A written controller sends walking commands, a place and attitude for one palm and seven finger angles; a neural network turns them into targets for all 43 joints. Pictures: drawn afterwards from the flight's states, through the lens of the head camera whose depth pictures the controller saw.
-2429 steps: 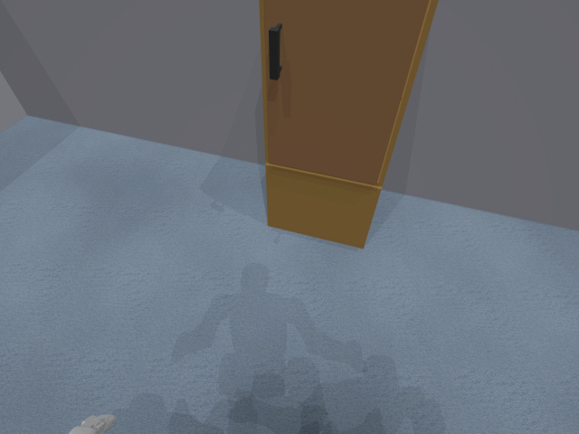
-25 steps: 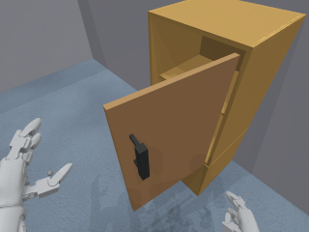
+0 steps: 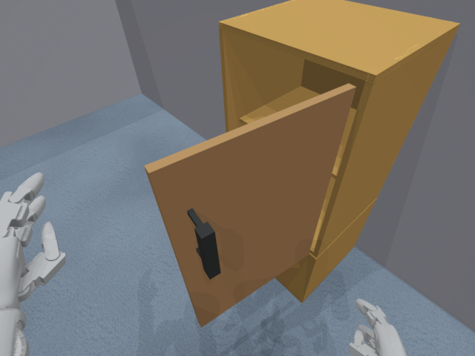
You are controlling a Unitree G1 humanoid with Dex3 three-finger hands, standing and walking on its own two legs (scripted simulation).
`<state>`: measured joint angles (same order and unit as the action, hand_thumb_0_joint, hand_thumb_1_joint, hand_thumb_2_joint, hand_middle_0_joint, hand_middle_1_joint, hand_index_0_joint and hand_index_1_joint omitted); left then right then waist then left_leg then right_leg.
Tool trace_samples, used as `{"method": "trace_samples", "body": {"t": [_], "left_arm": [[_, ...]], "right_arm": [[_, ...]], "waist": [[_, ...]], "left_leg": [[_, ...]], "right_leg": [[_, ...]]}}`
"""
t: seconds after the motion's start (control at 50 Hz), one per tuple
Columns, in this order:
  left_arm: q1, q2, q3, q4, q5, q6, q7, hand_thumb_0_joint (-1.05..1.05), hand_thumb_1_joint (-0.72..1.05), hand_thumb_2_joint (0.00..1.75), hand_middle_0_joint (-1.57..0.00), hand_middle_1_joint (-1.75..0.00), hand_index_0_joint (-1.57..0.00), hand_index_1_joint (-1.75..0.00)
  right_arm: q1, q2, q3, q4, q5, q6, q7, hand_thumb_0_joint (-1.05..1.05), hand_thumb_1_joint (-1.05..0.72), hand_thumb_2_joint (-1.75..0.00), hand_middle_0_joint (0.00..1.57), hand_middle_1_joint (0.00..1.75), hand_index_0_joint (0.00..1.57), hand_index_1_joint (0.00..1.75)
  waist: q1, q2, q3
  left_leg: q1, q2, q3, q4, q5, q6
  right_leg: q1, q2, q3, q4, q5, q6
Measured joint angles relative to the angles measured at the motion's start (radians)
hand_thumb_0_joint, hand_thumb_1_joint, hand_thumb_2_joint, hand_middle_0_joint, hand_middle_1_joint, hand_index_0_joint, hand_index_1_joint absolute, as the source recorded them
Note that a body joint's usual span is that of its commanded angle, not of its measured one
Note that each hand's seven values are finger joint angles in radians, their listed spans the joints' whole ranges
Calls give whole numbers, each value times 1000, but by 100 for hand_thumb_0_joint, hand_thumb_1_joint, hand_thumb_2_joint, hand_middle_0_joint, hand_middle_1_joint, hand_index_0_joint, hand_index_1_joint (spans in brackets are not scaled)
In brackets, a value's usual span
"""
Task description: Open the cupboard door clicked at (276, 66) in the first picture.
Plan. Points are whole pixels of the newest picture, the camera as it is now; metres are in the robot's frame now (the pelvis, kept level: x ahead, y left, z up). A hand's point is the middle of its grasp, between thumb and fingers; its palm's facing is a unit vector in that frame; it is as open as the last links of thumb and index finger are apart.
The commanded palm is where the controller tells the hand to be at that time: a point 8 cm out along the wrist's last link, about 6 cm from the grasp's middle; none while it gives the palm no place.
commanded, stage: draw the hand back to the body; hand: left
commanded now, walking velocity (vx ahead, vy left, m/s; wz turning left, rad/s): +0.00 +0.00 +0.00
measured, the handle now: (202, 243) +0.28 +0.10 +0.05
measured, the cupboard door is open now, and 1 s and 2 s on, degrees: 81 81 81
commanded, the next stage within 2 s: step back with the hand held close in 0.06 s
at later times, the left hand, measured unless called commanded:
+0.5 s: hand (53, 269) +0.17 +0.27 +0.14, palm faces +0.32 -0.80 -0.50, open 7.4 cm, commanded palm +0.11 +0.31 +0.17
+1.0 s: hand out of the picture +0.08 +0.29 +0.15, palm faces +0.43 -0.79 -0.43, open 7.4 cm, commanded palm +0.01 +0.34 +0.17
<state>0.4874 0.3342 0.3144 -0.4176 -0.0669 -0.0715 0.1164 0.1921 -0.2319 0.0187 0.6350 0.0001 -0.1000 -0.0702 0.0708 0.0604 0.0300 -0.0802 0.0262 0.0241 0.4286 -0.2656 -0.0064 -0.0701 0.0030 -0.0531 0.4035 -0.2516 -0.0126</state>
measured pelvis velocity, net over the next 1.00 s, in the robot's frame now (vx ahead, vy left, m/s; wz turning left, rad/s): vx -0.13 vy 0.04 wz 0.00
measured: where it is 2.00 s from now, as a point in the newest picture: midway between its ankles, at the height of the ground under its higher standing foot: outside the picture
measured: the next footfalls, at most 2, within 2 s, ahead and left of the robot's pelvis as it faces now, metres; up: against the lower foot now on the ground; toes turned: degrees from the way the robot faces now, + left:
right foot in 1.26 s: -0.22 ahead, -0.08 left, +0.00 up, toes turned -3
left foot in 1.40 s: -0.09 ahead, +0.11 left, +0.00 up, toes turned -3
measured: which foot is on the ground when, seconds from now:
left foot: down 0.00-1.00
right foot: down 0.00-0.96, up 0.98-1.00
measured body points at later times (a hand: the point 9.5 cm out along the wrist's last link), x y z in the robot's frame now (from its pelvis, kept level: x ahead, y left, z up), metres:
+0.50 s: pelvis -0.03 +0.02 +0.00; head -0.01 +0.01 +0.45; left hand +0.15 +0.31 +0.17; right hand +0.14 -0.23 -0.08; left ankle -0.02 +0.12 -0.74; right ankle -0.01 -0.11 -0.74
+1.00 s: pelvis -0.13 +0.04 -0.02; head -0.11 +0.06 +0.42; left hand +0.05 +0.33 +0.18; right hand +0.03 -0.21 -0.10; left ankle -0.02 +0.12 -0.74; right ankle -0.04 -0.11 -0.73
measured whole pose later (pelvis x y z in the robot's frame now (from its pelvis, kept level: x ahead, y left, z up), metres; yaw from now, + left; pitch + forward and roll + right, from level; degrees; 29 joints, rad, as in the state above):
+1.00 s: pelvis -0.13 +0.04 -0.02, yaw +0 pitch -2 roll -3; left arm 0.51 0.40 0.42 -0.55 -0.02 -0.21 0.18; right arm 0.22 -0.22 0.01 0.59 0.00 -0.07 -0.08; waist -0.01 0.01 0.07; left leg -0.46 0.01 0.02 0.66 -0.20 0.06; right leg -0.45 0.00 -0.02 0.72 -0.33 0.02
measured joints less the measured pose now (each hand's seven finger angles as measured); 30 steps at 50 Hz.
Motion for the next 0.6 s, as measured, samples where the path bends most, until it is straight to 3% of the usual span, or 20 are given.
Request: {"method": "trace_samples", "body": {"t": [0.22,0.32,0.42,0.6], "left_arm": [[-20,-1,12,20,-2,-13,-2,1,89,90,-21,-30,-21,-31],[-21,27,69,25,8,-69,-4,1,89,90,-21,-30,-21,-31],[43,41,56,-12,14,-69,-5,1,90,90,-21,-30,-21,-31],[86,103,87,-97,21,-78,15,1,89,90,-21,-30,-22,-31]], "right_arm": [[-3,3,1,1,4,0,-1,1,-90,-90,20,30,20,30],[-24,-2,2,-27,3,40,7,1,-90,-90,21,30,20,30],[-35,-10,-18,-58,6,75,2,1,-90,-90,21,30,20,30],[-18,4,-30,-87,12,94,-10,1,-90,-90,20,30,20,30]], "waist": [[0,8,6],[-29,5,0],[-54,-10,11],[-70,-68,30]], "left_leg": [[-6,7,-4,-1,11,-3],[-79,12,-5,23,17,0],[-124,0,19,23,34,12],[-200,-17,35,74,50,32]], "right_leg": [[1,7,-4,-14,16,-4],[-58,12,-4,-21,41,-1],[-123,-1,19,3,53,13],[-211,-21,35,75,64,28]]}}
